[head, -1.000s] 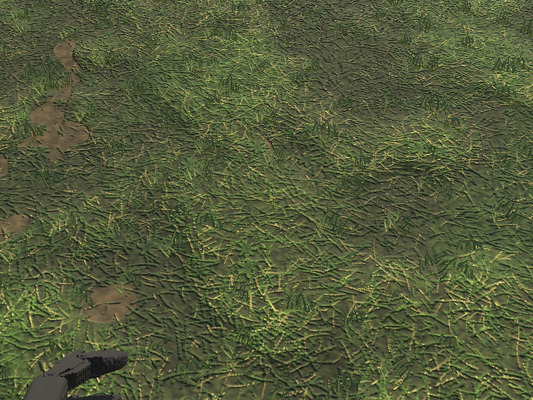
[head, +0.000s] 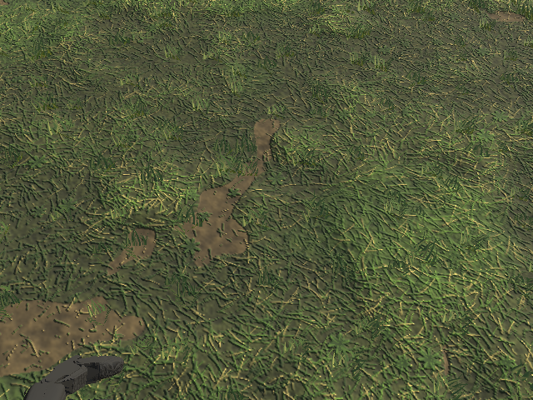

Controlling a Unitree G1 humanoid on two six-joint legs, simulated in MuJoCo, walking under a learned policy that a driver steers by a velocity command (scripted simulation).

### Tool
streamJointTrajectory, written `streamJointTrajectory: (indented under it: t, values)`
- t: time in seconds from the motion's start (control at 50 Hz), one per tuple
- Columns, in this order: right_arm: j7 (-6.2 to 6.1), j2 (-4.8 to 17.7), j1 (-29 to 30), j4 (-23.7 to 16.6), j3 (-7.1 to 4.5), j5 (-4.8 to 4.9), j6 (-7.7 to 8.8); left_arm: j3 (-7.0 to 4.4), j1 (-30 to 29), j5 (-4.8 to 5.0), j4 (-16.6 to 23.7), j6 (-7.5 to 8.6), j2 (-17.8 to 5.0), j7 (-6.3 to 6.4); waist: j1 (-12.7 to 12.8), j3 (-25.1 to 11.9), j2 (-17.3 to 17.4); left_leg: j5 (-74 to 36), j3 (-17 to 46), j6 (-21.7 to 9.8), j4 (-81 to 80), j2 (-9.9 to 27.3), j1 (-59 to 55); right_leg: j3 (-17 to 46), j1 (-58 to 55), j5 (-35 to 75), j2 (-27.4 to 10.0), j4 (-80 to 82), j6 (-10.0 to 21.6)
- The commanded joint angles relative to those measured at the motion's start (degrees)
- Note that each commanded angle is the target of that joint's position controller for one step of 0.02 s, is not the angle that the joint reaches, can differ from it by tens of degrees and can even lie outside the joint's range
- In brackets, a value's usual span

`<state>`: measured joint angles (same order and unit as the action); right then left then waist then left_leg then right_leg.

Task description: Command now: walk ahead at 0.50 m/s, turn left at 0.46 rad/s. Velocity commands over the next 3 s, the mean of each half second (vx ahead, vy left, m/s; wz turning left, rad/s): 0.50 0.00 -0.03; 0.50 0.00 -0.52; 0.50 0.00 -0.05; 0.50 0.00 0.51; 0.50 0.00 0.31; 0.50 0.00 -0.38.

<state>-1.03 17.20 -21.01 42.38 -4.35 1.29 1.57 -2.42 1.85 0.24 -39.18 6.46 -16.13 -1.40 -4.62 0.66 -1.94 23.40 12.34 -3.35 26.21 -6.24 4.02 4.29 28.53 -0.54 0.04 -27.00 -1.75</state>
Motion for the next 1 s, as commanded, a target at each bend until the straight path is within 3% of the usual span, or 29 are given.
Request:
streamJointTrajectory:
  t: [0.02,0.04,0.06,0.08,0.1,0.12,0.14,0.16,0.2,0.28,0.38,0.42,0.46,0.48,0.5,0.52,0.54,0.58,0.6,0.64,0.68,0.76,0.82,0.88,0.92,0.94,0.96,0.98,1.0]
  values:
    - [0.06,4.0,1.6,-3.6,-0.57,-0.73,0.6,-3.84,10.9,-1.12,1.0,1.71,-10.1,0.43,8.5,-9.3,7.1,-23.6,6.8,-4.0,11.7,9.8,6.3,2.5,-23.1,-2.2,-5.0,0.7,5.5]
    - [0.01,0.6,-4.4,-4.4,0.53,-0.55,0.99,-4.87,18.1,-2.22,0.0,1.58,-14.6,0.67,8.0,-17.8,-4.3,-9.4,0.1,0.0,30.5,2.6,21.4,21.6,-42.8,-8.3,-16.7,1.7,12.8]
    - [-0.02,1.8,-8.5,-4.1,0.84,0.75,1.45,-5.28,21.8,-0.72,-2.8,0.88,-14.6,-0.1,7.5,-19.4,-17.7,10.3,-2.5,1.9,43.5,0.9,35.2,42.8,-48.3,-23.9,-23.6,8.9,18.7]
    - [0.05,6.8,-4.3,-3.6,-0.24,1.04,1.57,-3.91,19.0,0.43,-1.8,0.71,-9.6,-0.15,8.8,-11.3,-9.4,6.9,-0.4,2.0,48.1,3.9,40.1,39.6,-42.7,-32.4,-21.7,11.1,16.8]
    - [0.14,7.9,1.9,-4.6,-0.5,0.48,1.54,-3.18,16.0,0.09,-1.4,0.18,-7.3,0.06,9.2,-5.5,-4.5,2.4,-2.5,2.0,48.2,6.1,40.4,30.3,-35.9,-29.2,-19.1,11.2,14.6]
    - [0.21,7.2,5.5,-5.7,-0.41,-0.32,1.75,-2.7,13.7,-0.5,-1.4,-0.15,-6.5,0.09,8.3,-1.7,-1.9,-0.7,-3.9,1.8,45.5,7.6,39.4,24.2,-29.3,-22.4,-16.7,12.4,13.9]
    - [0.42,6.5,7.1,-6.2,-0.52,-1.04,1.99,-2.16,12.6,-0.76,-1.8,-0.22,-5.5,0.12,7.1,-0.1,-2.0,-3.2,-4.8,1.7,41.7,9.6,37.7,20.4,-25.2,-16.3,-14.5,13.5,13.7]
    - [0.67,5.4,6.7,-6.3,-0.34,-1.09,2.18,-1.83,12.3,-0.89,-2.0,-0.24,-5.1,0.13,5.9,0.1,-3.2,-4.6,-5.8,1.8,39.1,10.6,35.0,18.0,-22.7,-11.8,-12.8,14.5,13.7]
    - [0.92,3.3,6.3,-6.4,0.22,-1.26,2.44,-1.81,13.0,-0.03,-2.6,-0.21,-5.4,0.13,5.1,-0.7,-4.3,-4.7,-7.8,2.6,33.6,10.9,33.1,15.2,-21.1,-5.0,-11.6,15.7,15.0]
    - [1.33,0.7,13.9,-8.4,1.63,-1.63,3.37,-2.97,14.9,0.95,-3.9,-0.99,-9.2,1.01,6.8,0.0,-2.8,-14.5,-9.7,4.7,16.0,9.7,28.9,9.7,-18.1,0.1,-9.7,16.9,14.9]
    - [2.21,2.4,20.8,-9.7,1.24,-0.55,4.35,-3.17,20.1,1.63,-5.9,-2.36,-9.8,1.48,8.7,0.2,-3.2,-22.9,-9.4,5.5,4.6,6.7,21.4,10.9,-18.2,-2.1,-10.1,14.1,13.1]
    - [2.28,3.9,20.2,-9.8,0.58,-0.35,4.83,-3.35,20.3,1.66,-6.0,-2.87,-10.2,1.78,7.2,0.0,-3.8,-21.4,-8.9,4.3,1.4,6.7,17.4,13.3,-19.0,-4.4,-11.0,11.6,11.7]
    - [1.72,6.0,13.3,-7.8,-0.73,-0.71,5.04,-2.92,19.8,1.27,-5.8,-3.14,-8.7,1.95,3.1,-3.0,-3.5,-19.7,-9.6,2.1,-1.7,7.1,5.4,12.3,-16.4,-2.1,-8.1,4.6,9.3]
    - [1.11,8.8,5.6,-6.9,-1.74,-1.65,5.12,-1.87,18.6,0.61,-4.7,-2.9,-5.8,1.78,-0.9,-8.7,-0.5,-18.0,-3.7,-0.9,-0.8,13.9,-6.6,9.5,-10.6,-5.3,-4.6,-7.9,7.2]
    - [0.66,13.9,-1.2,-6.0,-2.99,-2.39,4.28,-0.43,22.7,0.29,-2.9,-2.16,-1.0,1.91,-1.2,-16.9,13.0,-14.1,13.9,-7.3,-2.1,27.1,-24.3,1.7,5.4,-23.8,2.3,-27.0,3.5]
    - [1.13,12.3,-3.1,-4.3,-2.8,-1.81,3.67,-0.75,24.7,1.94,-2.2,-1.74,-3.5,2.0,-0.6,-18.1,20.0,-0.5,29.2,-11.9,-7.6,31.9,-24.5,2.2,15.5,-33.8,1.1,-38.8,2.8]
    - [1.23,7.9,-0.2,-4.6,-1.61,-1.34,3.72,-2.04,21.4,2.53,-2.6,-1.98,-8.0,2.08,-0.9,-10.4,12.9,3.6,23.6,-10.2,-9.3,29.2,-18.3,3.7,18.4,-29.3,-1.8,-43.5,2.7]
    - [1.44,3.8,5.8,-4.5,-0.26,-1.59,3.79,-2.42,16.9,1.64,-2.0,-2.78,-7.5,1.95,1.3,-2.7,8.5,-5.9,10.1,-7.7,-12.0,24.1,-6.9,2.1,16.3,-21.4,-4.8,-42.1,2.2]
    - [1.51,2.6,7.8,-4.2,0.04,-1.91,3.94,-2.61,16.2,1.31,-1.7,-3.31,-6.8,1.77,2.7,-0.7,9.0,-10.7,5.6,-7.1,-13.6,22.5,-2.9,2.3,14.5,-19.1,-6.1,-40.2,2.0]
    - [1.47,3.0,9.3,-3.4,-0.34,-1.94,4.5,-2.22,15.7,1.41,-1.0,-4.29,-4.3,1.35,4.2,0.6,9.0,-17.1,-0.5,-7.1,-16.4,21.5,1.8,1.5,11.7,-16.2,-7.1,-38.3,1.4]
    - [1.29,4.4,9.3,-2.4,-0.95,-1.85,4.94,-1.99,13.9,1.12,0.3,-4.78,-3.4,1.13,4.6,1.1,7.1,-22.3,-4.8,-7.9,-17.8,21.8,2.5,1.4,12.4,-12.9,-7.4,-34.9,0.6]
    - [0.82,6.8,8.6,-0.7,-1.73,-1.66,4.69,-1.26,8.5,1.02,2.3,-4.52,-2.3,-0.18,3.3,1.8,5.4,-26.9,-13.6,-7.0,-18.5,20.5,1.9,-0.6,10.4,-1.4,-7.1,-21.8,0.9]
    - [0.58,8.6,6.4,0.7,-2.22,-0.97,4.14,-0.96,2.8,0.96,4.5,-4.41,-2.4,-1.2,1.4,3.1,4.6,-26.8,-17.4,-5.7,-18.3,21.0,0.0,-3.2,8.4,1.8,-6.1,-14.4,2.2]
    - [0.61,10.2,4.5,2.1,-2.82,-0.01,3.22,-1.28,-0.7,0.98,6.7,-4.66,-3.6,-1.9,1.0,4.1,4.7,-30.6,-19.5,-4.3,-15.6,22.7,-5.3,-5.0,8.4,-2.4,-5.1,-10.5,4.4]
    - [0.41,11.9,4.5,2.4,-3.31,0.43,2.43,-2.14,0.7,0.7,7.4,-4.94,-5.2,-2.08,2.9,1.9,6.2,-47.4,-21.7,-3.0,-8.7,22.7,-7.8,-8.2,3.3,-8.4,-1.9,-9.6,6.6]
    - [0.25,12.6,4.7,2.4,-3.49,0.66,1.93,-3.12,5.1,0.64,6.6,-5.15,-6.9,-1.97,5.8,-1.2,6.6,-56.3,-23.1,-2.2,-1.1,22.0,-7.6,-10.0,-3.3,-10.4,0.6,-8.8,8.1]
    - [0.03,11.9,5.0,2.2,-3.1,0.73,1.57,-4.84,14.2,0.85,4.2,-5.39,-9.6,-1.47,10.7,-5.9,5.5,-58.4,-25.0,-0.5,10.7,20.0,-3.3,-10.8,-16.3,-7.7,3.4,-5.8,10.1]
    - [-0.16,9.3,3.5,1.2,-1.94,-0.85,1.81,-6.83,23.8,1.19,2.0,-6.03,-14.4,-0.28,14.3,-11.4,-0.7,-41.2,-25.3,2.3,28.7,17.5,10.9,0.0,-34.2,-6.7,-2.3,-4.9,13.5]
    - [0.73,1.3,-1.8,-2.4,0.84,-2.92,3.31,-7.28,21.0,1.7,2.8,-5.41,-20.8,-0.11,6.6,-17.1,-15.3,10.0,-18.9,5.6,48.2,5.7,35.7,33.9,-50.9,-18.7,-16.8,2.0,24.6]
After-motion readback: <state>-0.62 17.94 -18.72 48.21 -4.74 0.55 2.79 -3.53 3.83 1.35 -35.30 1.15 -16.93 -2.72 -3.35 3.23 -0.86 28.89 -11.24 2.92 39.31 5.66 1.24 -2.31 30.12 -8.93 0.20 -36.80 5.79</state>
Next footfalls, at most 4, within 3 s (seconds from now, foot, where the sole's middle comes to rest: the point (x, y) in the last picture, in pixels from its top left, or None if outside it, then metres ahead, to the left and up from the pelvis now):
0.02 right None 0.18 -0.13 -0.77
0.48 left None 0.40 0.13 -0.77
0.98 right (329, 339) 0.62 -0.20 -0.77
1.52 left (287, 225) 0.99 -0.13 -0.77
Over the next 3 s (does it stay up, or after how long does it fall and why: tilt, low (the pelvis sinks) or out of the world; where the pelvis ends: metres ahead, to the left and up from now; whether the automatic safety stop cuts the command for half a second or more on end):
stays up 1.60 -0.23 -0.01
